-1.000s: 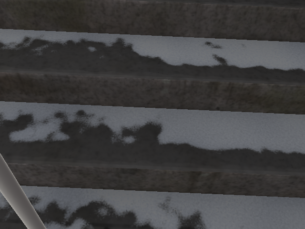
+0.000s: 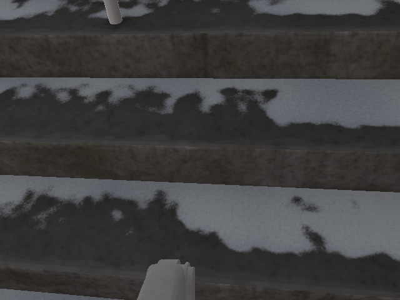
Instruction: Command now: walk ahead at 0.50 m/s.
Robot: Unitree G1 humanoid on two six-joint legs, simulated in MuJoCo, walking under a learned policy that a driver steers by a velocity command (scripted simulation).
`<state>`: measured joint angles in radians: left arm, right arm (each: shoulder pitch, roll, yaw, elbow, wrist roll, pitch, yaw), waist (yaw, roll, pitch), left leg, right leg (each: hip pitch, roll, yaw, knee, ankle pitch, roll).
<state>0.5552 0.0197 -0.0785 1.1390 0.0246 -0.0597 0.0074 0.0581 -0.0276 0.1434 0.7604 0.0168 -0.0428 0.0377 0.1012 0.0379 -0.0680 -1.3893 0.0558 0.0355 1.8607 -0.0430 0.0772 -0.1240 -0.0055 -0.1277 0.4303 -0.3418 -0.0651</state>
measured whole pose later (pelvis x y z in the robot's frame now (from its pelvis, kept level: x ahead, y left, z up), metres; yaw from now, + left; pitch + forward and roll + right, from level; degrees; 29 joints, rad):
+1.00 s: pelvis +0.58 -0.06 +0.32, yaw -18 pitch +4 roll +4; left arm 0.51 0.08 -0.05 1.07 0.05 -0.03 -0.06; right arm 0.02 -0.07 0.10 0.63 -0.04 -0.12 0.01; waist 0.01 0.01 -0.13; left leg -1.38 0.10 -0.01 2.10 -0.01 0.08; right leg -0.32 0.08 0.07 0.62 -0.36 -0.11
